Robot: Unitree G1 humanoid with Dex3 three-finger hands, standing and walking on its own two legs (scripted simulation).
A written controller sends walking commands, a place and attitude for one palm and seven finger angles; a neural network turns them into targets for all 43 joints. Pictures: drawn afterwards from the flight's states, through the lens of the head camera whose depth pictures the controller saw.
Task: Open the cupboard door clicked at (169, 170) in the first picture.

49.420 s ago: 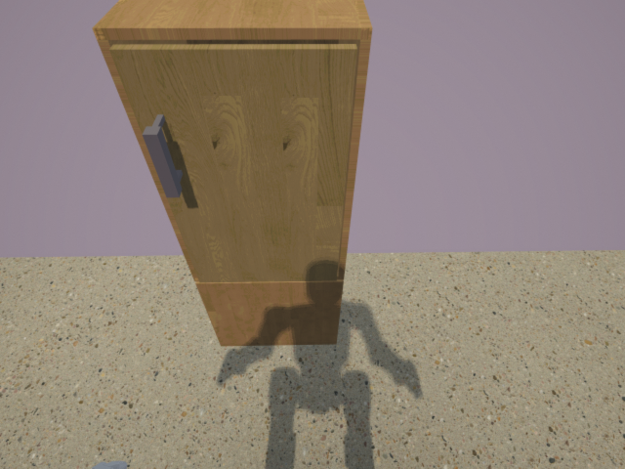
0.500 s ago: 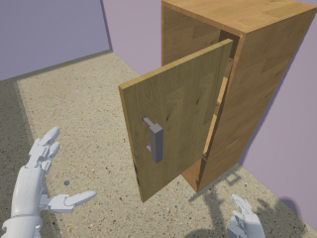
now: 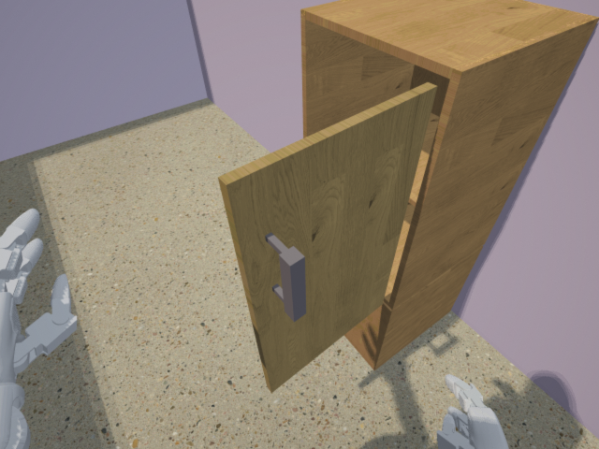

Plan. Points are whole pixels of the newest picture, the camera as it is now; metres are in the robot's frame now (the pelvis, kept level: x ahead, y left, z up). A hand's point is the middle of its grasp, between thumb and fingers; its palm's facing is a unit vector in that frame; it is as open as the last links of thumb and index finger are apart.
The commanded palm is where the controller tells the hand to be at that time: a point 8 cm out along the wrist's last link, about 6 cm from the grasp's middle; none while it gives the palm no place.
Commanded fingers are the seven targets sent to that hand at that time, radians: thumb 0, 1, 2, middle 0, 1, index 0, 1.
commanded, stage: draw the hand back to the body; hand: left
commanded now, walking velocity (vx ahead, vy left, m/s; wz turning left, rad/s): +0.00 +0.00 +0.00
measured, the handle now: (284, 277) +0.32 +0.07 +0.07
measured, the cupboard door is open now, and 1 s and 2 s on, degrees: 93 93 93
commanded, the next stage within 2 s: step back with the hand held close in 0.28 s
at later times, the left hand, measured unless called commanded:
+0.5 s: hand (72, 321) +0.18 +0.26 +0.16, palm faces +0.46 -0.78 -0.42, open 7.4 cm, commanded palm +0.13 +0.29 +0.17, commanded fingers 0.00 0.90 0.90 -0.20 -0.30 -0.20 -0.30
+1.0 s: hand (13, 395) +0.11 +0.28 +0.15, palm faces +0.42 -0.75 -0.52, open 7.4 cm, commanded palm +0.05 +0.31 +0.17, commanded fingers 0.00 0.90 0.90 -0.20 -0.30 -0.20 -0.30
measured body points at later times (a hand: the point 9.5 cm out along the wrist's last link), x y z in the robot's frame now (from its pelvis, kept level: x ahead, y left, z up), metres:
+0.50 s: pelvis -0.01 -0.01 +0.00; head -0.02 -0.03 +0.45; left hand +0.15 +0.30 +0.18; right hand +0.18 -0.23 -0.08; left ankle -0.02 +0.11 -0.74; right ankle -0.02 -0.13 -0.74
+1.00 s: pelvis -0.09 +0.01 -0.02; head -0.07 +0.02 +0.43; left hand +0.08 +0.31 +0.18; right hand +0.08 -0.22 -0.10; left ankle -0.02 +0.11 -0.74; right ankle -0.02 -0.13 -0.74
